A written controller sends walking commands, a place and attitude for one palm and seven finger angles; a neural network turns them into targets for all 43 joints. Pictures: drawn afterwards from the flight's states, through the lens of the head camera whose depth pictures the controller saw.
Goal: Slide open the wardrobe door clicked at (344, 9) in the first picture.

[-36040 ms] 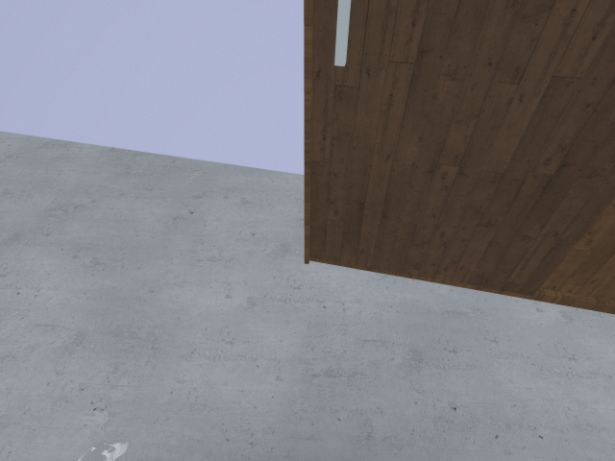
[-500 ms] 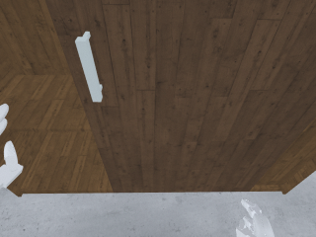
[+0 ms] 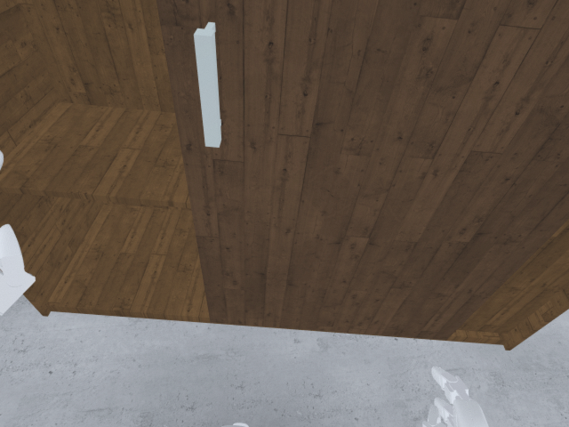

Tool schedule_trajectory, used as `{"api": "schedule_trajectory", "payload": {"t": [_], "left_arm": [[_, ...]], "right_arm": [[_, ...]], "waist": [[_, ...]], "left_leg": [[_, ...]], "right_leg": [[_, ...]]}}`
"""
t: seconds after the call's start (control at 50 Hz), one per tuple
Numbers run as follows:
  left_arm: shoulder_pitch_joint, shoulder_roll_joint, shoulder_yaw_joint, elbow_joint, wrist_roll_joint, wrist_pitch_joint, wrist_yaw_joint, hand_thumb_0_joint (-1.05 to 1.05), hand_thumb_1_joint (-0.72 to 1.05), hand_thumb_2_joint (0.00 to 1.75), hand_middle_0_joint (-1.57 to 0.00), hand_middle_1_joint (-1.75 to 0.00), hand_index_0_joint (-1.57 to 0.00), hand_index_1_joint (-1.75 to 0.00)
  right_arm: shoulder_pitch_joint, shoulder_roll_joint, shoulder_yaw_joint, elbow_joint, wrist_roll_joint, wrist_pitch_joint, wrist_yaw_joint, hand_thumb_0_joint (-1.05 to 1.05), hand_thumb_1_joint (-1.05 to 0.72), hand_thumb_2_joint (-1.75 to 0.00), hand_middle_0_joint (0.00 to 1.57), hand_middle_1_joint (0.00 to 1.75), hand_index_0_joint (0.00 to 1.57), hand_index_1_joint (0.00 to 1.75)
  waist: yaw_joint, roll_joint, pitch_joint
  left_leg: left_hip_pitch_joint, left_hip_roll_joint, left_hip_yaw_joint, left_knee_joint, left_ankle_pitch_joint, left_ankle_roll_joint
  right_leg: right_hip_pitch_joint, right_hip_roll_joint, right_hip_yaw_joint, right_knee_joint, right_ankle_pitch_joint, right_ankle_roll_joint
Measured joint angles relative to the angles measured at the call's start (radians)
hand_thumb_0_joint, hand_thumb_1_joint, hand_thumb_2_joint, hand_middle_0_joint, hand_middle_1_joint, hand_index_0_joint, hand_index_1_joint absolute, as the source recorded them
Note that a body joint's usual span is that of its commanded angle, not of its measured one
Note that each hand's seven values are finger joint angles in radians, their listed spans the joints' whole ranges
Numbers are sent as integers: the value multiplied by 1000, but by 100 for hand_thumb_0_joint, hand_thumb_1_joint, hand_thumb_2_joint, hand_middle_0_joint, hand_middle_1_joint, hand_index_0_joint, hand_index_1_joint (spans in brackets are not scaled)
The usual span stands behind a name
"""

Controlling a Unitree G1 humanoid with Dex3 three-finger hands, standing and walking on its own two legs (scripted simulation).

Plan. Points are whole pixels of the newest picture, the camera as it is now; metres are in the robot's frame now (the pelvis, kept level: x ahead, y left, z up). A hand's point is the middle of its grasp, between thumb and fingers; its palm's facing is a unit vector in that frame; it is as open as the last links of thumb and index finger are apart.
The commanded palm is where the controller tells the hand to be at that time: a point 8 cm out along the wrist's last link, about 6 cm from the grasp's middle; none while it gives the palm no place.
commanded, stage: step back with the hand held close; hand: left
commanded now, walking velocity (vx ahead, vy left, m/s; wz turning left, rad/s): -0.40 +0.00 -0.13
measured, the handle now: (212, 87) +0.56 +0.17 +0.20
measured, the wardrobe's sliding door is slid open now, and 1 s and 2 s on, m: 0.59 0.59 0.59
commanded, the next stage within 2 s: stop stepping back and stand still in 0.20 s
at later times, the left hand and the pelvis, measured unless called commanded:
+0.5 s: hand out of the picture +0.17 +0.31 +0.17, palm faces +0.41 -0.86 -0.32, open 7.4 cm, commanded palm +0.11 +0.32 +0.19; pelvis -0.07 +0.04 +0.00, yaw -7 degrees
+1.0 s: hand out of the picture +0.15 +0.34 +0.16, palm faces +0.33 -0.90 -0.29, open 7.4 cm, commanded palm +0.10 +0.37 +0.19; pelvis -0.09 +0.10 +0.01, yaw -10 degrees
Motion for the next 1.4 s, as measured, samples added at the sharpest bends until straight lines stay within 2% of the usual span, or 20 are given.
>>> {"api": "schedule_trajectory", "payload": {"t": [0.1,0.18,0.28,0.34,0.42,0.46,0.52,0.58,0.64,0.76,0.82,0.86,0.88,0.92,0.96,1.06,1.18,1.24,1.34,1.4], "left_arm": [[35,-14,41,12,-33,-21,0,1,88,90,-21,-30,-21,-30],[-31,-52,-36,26,-48,-12,-9,2,89,90,-20,-30,-21,-30],[-14,-5,-89,-52,-53,-5,-31,2,88,90,-21,-30,-21,-30],[48,47,-61,-74,-61,-19,-30,2,88,89,-21,-30,-22,-30],[105,53,-25,-34,-62,-7,-12,1,88,89,-22,-30,-22,-31],[48,37,-19,34,-60,8,-3,1,88,89,-22,-30,-22,-31],[-97,-7,-19,162,-59,44,20,1,88,90,-21,-30,-22,-30],[-128,-52,-39,157,-60,88,30,1,89,90,-20,-30,-21,-30],[-23,-63,-86,11,-50,103,17,2,89,90,-20,-30,-20,-30],[181,54,-84,-131,-47,96,-4,2,88,90,-21,-30,-21,-30],[136,90,-52,-41,-58,130,0,1,88,89,-21,-30,-22,-30],[94,108,-18,2,-66,155,5,1,88,89,-21,-30,-22,-30],[69,89,-16,20,-69,163,6,1,88,89,-21,-30,-22,-30],[31,34,-32,43,-74,173,4,1,88,90,-21,-30,-22,-30],[3,-12,-60,66,-69,164,5,1,89,90,-21,-30,-21,-30],[-38,-100,-130,26,-49,160,19,2,89,90,-21,-30,-21,-30],[-22,24,-28,-70,-59,126,16,2,88,90,-21,-30,-21,-30],[10,82,33,-119,-63,96,17,2,88,90,-21,-30,-21,-30],[99,91,59,-59,-68,72,10,1,89,90,-21,-30,-21,-30],[87,40,15,45,-60,89,6,1,89,90,-21,-30,-21,-30]], "right_arm": [[-44,22,6,22,-9,-24,14,1,-90,-90,20,30,20,30],[-123,25,6,45,-9,-22,16,1,-90,-90,20,30,20,30],[-114,44,14,40,6,5,10,1,-90,-90,20,30,20,30],[-68,43,9,34,4,21,3,1,-90,-90,20,30,20,30],[14,-3,-3,48,3,37,-12,1,-90,-90,20,30,20,30],[32,-24,-7,65,9,30,-25,1,-90,-90,20,30,20,30],[12,-13,7,87,17,4,-36,1,-90,-90,20,30,20,30],[3,18,24,68,8,-31,-11,1,-90,-90,20,30,20,30],[21,52,39,31,3,-58,23,1,-90,-90,20,30,20,30],[38,89,47,14,-17,-34,19,1,-89,-90,20,30,20,30],[16,81,39,30,-23,5,3,1,-89,-90,20,30,20,30],[-8,66,37,25,-19,22,3,1,-89,-90,20,30,20,30],[-25,48,33,34,-16,28,6,1,-89,-90,20,30,20,30],[-34,21,25,63,-11,44,15,1,-90,-90,20,30,20,30],[-7,16,22,87,-5,48,24,1,-90,-90,20,30,20,30],[40,-15,15,81,0,26,5,1,-90,-90,20,30,20,30],[-25,52,13,43,-12,-33,10,1,-90,-90,20,30,20,30],[-14,79,33,27,-11,-54,36,1,-90,-90,20,30,20,30],[5,83,53,18,1,-45,47,1,-90,-90,20,30,20,30],[-13,61,51,43,2,-28,40,1,-89,-90,20,30,21,30]], "waist": [[46,-11,-36],[68,16,39],[22,0,39],[-7,-24,-14],[9,-28,-121],[4,-27,-135],[13,-64,-61],[0,-62,3],[-16,-57,18],[-14,-53,-33],[-5,-44,-54],[13,-76,-57],[31,-63,-49],[44,-38,-42],[38,-55,-59],[11,-87,-49],[-10,-98,79],[-10,-66,91],[0,-15,48],[6,16,32]], "left_leg": [[-71,31,40,-61,65,-18],[-63,73,52,-143,151,-33],[-33,83,47,-150,165,-43],[-56,51,16,-31,-12,-89],[18,11,-18,153,-149,-115],[57,-7,-29,84,-193,-65],[86,-37,0,-9,-81,-5],[143,-26,-2,-166,1,-47],[198,-9,-5,-309,25,-65],[253,-18,15,-431,80,-90],[228,-49,39,-396,28,-121],[116,-83,89,-202,-101,-137],[53,-74,78,-40,-164,-134],[-21,-40,39,241,-208,-128],[-24,-2,30,333,-214,-117],[124,96,21,74,-197,-91],[156,67,54,41,-175,-87],[180,76,42,-36,-137,-91],[190,76,56,-59,-151,-102],[183,80,56,-29,-182,-111]], "right_leg": [[159,-16,-7,-213,-118,-21],[160,12,1,-302,-63,-25],[168,24,1,-263,-57,-20],[176,9,7,-248,-69,-21],[167,-32,22,-234,-89,-7],[144,-54,7,-218,-94,9],[102,-61,36,-159,-113,-14],[39,-16,31,-71,-148,-25],[15,10,-13,-66,-123,-27],[107,9,-105,-199,-162,-37],[197,7,-132,-328,-169,-67],[223,-29,-98,-412,-151,-128],[202,-33,-95,-403,-35,-138],[183,-26,-102,-342,23,-112],[194,-40,-117,-314,-21,-76],[173,-84,-163,-168,-141,-41],[-17,-64,-70,144,-207,-27],[-39,-61,-91,52,-128,-15],[47,-78,-115,-221,-9,-4],[68,-71,-112,-252,11,-50]]}}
